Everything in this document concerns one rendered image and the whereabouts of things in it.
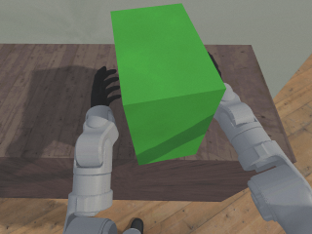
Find carton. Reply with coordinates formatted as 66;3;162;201
110;3;226;165

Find right robot forearm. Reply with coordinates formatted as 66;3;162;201
214;82;312;197

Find robot right upper arm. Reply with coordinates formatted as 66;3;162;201
247;164;312;234

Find pedestal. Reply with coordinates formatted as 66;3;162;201
0;43;297;202

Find robot left hand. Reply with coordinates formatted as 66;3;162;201
91;66;121;108

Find robot right hand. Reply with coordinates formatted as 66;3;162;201
208;52;223;82

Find left robot forearm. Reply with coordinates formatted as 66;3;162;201
62;105;119;234

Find robot left foot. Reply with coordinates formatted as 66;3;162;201
131;217;143;234

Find robot left upper arm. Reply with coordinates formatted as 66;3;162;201
64;216;118;234

